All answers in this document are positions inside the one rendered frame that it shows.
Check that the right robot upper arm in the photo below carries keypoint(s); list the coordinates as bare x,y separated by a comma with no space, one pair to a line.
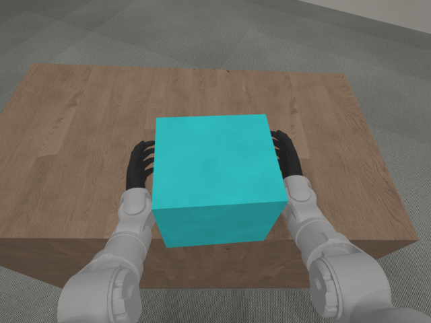
351,288

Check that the left robot hand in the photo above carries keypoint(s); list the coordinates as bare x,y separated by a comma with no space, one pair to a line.
136,173

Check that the right robot hand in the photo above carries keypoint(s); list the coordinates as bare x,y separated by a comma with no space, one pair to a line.
289,162

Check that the robot left forearm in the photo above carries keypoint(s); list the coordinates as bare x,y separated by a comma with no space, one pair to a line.
130,241

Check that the pedestal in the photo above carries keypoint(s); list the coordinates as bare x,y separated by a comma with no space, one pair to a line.
66,137

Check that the left robot upper arm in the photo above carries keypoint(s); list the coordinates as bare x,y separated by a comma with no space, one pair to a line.
109,295

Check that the robot right forearm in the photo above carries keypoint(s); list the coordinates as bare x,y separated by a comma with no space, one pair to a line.
311,231

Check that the carton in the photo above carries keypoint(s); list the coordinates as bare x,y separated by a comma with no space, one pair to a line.
216,180

